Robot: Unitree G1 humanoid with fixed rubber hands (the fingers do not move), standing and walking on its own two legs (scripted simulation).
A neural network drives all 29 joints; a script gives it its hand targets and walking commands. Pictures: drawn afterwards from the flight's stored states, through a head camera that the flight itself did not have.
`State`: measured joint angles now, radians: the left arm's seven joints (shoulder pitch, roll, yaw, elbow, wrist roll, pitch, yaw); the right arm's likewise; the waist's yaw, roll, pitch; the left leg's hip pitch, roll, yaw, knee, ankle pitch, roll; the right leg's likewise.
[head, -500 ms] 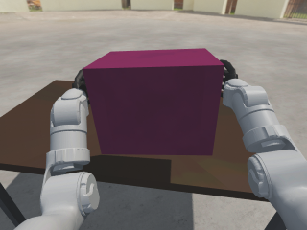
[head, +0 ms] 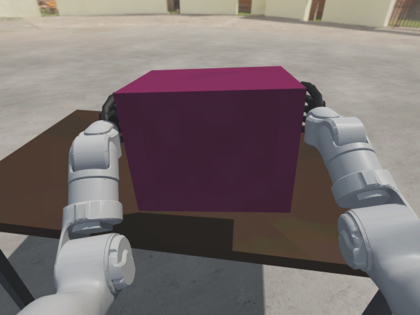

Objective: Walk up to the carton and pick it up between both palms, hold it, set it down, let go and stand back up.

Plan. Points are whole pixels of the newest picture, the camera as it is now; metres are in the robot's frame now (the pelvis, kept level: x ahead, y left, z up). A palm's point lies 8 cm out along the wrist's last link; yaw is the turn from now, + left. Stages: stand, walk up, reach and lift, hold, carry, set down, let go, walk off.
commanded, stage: hold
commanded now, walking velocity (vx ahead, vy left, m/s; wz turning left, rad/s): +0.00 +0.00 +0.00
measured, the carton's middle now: (213, 134) +0.41 +0.01 +0.23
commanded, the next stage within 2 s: none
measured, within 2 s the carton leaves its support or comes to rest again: neither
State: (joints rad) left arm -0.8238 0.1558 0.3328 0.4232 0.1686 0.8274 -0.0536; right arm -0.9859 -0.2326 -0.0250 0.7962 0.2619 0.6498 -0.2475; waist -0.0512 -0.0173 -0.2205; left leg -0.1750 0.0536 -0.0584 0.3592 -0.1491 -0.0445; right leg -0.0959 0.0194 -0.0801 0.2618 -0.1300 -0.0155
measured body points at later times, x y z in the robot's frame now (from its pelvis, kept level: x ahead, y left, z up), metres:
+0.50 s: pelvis +0.00 +0.00 +0.00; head -0.10 +0.02 +0.44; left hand +0.38 +0.20 +0.26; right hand +0.38 -0.18 +0.28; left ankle +0.03 +0.14 -0.75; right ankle +0.01 -0.11 -0.75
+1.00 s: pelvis +0.00 +0.00 +0.00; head -0.10 +0.02 +0.44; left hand +0.38 +0.20 +0.26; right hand +0.38 -0.18 +0.28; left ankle +0.03 +0.14 -0.75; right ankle +0.01 -0.11 -0.75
